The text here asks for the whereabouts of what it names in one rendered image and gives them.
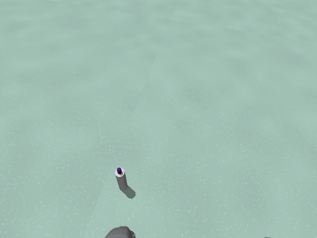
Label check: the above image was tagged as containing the bottle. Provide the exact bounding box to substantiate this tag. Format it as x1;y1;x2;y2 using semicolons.
115;168;128;191

